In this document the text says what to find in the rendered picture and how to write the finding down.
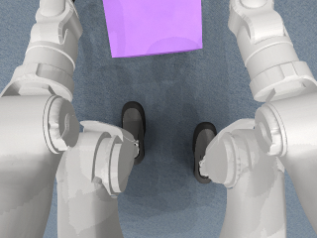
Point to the carton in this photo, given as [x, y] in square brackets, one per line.
[141, 28]

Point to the robot right thigh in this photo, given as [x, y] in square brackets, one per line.
[256, 203]

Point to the right robot forearm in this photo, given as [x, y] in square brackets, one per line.
[267, 51]

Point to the robot right upper arm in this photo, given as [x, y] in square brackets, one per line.
[287, 128]

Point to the right robot shin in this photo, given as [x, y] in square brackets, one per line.
[207, 164]

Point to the robot left upper arm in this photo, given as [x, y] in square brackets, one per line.
[35, 131]

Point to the left robot forearm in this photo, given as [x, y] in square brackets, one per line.
[51, 54]

